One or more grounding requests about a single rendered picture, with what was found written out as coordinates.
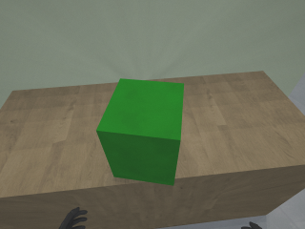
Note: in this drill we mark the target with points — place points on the carton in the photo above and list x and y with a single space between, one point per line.
140 131

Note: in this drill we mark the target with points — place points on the pedestal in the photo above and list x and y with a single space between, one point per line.
241 155

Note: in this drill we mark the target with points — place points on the robot left hand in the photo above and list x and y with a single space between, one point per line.
70 219

